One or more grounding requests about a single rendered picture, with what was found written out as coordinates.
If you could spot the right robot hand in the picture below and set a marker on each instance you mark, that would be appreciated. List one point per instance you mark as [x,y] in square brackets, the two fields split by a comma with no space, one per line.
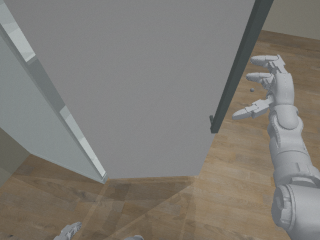
[278,82]

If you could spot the right robot upper arm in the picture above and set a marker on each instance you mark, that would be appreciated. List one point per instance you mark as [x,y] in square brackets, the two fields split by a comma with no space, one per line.
[296,209]

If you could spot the handle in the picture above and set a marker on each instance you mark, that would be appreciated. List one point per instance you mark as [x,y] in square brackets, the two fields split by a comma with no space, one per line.
[253,28]

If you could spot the right robot forearm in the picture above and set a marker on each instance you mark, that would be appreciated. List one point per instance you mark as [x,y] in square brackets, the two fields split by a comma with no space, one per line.
[289,155]

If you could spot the left robot hand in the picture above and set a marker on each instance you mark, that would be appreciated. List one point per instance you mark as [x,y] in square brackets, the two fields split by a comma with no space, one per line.
[68,231]

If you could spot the fridge door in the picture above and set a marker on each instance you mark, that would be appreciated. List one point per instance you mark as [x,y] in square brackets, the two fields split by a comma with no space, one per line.
[141,78]

